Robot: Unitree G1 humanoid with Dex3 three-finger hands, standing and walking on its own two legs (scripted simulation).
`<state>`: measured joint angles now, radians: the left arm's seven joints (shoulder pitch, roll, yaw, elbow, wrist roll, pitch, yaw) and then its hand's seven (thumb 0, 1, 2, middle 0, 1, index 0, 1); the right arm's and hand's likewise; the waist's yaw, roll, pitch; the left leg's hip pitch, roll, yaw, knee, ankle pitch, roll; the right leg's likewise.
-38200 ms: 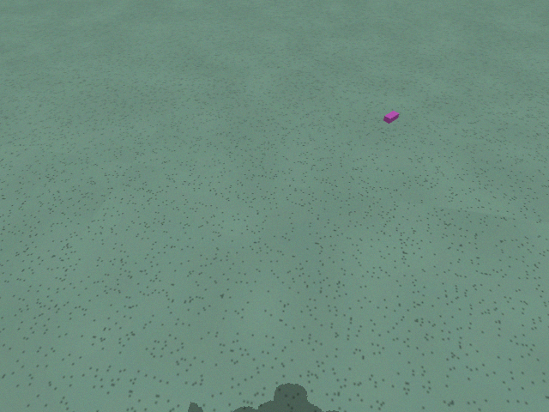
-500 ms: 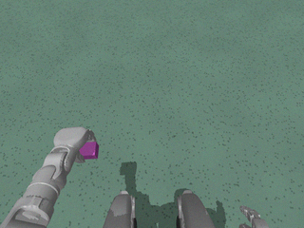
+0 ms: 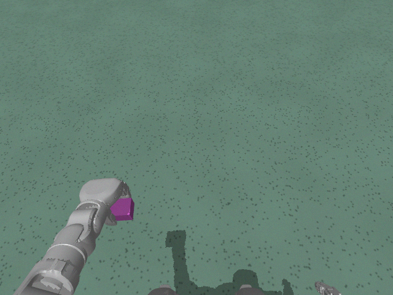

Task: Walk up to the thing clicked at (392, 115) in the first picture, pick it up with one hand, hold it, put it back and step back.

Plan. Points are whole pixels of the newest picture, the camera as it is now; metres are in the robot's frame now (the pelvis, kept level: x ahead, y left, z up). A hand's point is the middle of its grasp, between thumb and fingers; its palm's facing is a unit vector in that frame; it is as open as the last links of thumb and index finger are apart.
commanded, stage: hold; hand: left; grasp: from above
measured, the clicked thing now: (114, 210) +0.33 +0.23 -0.10
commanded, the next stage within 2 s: crouch in 1.92 s
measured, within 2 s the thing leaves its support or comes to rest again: neither
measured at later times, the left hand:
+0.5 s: hand (104, 202) +0.32 +0.22 -0.02, palm faces -0.45 -0.03 -0.89, open 7.2 cm
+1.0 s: hand (105, 203) +0.30 +0.21 +0.00, palm faces -0.44 -0.03 -0.90, open 7.2 cm
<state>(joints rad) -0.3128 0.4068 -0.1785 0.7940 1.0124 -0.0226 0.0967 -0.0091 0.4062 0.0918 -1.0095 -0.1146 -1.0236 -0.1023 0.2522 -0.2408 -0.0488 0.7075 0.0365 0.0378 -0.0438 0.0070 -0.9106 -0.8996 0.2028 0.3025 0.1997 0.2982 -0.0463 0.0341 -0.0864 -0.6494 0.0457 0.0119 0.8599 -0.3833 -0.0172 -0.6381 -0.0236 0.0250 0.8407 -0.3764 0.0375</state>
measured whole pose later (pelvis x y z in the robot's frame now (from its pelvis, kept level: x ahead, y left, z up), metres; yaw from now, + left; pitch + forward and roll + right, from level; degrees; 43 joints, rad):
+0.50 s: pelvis +0.01 +0.00 +0.02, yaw -1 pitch +6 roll +0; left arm -0.26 0.42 -0.20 0.67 1.01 -0.04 0.00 -0.01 0.41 0.09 -1.00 -0.12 -1.02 -0.11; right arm 0.21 -0.25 -0.04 0.68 0.05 0.07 -0.05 0.01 -0.91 -0.90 0.20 0.30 0.20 0.30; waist -0.01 0.04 -0.06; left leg -0.46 0.04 0.03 0.69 -0.33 -0.02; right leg -0.46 -0.03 0.04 0.69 -0.32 0.04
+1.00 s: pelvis +0.00 -0.01 +0.03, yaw -1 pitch +2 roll +1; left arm -0.24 0.41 -0.21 0.62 1.00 -0.04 -0.04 -0.01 0.42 0.09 -1.00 -0.13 -1.01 -0.12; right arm 0.20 -0.25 -0.03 0.67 0.06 0.09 -0.06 0.01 -0.91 -0.90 0.20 0.30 0.20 0.30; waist 0.00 0.05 -0.04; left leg -0.36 0.04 0.04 0.60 -0.28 -0.02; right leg -0.38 -0.03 0.04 0.62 -0.29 0.03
